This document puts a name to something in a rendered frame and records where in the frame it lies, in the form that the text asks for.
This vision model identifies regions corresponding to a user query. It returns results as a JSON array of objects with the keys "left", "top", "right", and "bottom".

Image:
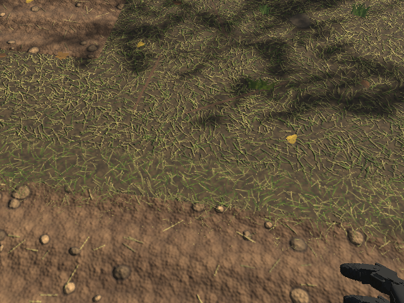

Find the robot right hand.
[{"left": 340, "top": 263, "right": 404, "bottom": 303}]

